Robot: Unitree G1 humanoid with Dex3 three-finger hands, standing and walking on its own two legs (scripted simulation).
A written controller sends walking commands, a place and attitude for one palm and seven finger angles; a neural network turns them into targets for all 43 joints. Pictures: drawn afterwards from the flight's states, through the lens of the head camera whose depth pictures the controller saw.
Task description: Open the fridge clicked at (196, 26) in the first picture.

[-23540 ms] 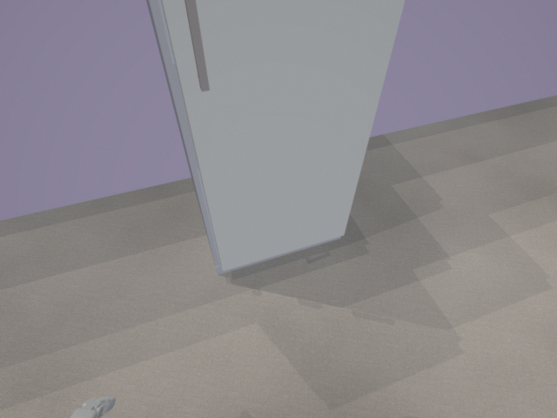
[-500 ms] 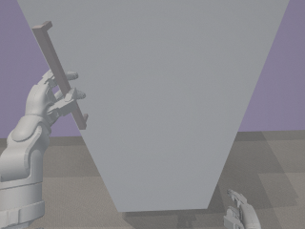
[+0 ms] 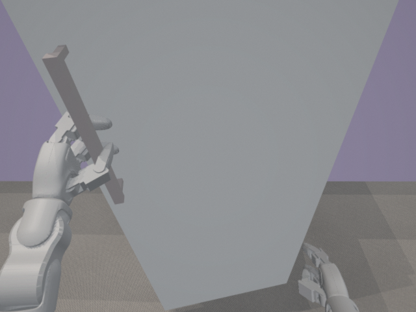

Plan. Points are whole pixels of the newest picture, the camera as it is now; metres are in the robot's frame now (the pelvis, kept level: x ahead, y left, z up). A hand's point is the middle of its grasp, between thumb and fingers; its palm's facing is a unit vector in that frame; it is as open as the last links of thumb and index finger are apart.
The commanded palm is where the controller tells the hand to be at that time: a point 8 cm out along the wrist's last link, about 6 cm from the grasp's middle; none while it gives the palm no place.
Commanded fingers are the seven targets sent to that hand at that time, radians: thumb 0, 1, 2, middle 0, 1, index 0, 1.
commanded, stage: walk backward, drawing the door open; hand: left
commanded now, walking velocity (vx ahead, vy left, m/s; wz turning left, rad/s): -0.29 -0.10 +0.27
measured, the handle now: (95, 138) +0.31 +0.21 +0.24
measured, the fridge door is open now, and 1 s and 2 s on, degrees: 13 23 45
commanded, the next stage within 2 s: none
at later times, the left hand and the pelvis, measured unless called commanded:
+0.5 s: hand (106, 200) +0.21 +0.16 +0.21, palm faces +0.26 -0.92 -0.30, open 7.2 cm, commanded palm +0.16 +0.20 +0.23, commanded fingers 0.00 0.90 0.90 -0.45 -1.40 -0.45 -1.40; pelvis -0.09 -0.02 +0.00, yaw +3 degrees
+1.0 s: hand (113, 211) +0.19 +0.14 +0.21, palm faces +0.41 -0.87 -0.27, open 7.2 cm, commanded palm +0.15 +0.18 +0.22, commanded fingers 0.00 0.90 0.90 -0.45 -1.40 -0.45 -1.40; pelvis -0.08 -0.09 -0.01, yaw +17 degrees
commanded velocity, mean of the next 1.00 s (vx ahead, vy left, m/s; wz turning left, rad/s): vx -0.21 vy -0.21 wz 0.45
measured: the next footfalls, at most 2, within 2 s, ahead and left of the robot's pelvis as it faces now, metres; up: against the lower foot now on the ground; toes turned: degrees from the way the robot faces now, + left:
left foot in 0.80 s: -0.11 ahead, +0.09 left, +0.00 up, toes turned +14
left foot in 1.38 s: -0.14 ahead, -0.08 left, +0.00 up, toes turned +35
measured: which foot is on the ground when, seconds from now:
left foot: down 0.00-0.56, up 0.58-0.78, down 0.80-1.00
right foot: down 0.00-1.00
